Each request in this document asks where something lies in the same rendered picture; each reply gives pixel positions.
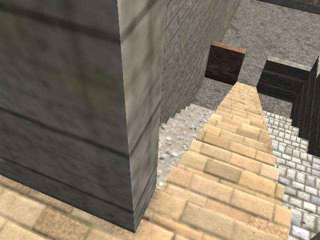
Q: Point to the stairs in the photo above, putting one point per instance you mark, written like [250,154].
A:
[229,168]

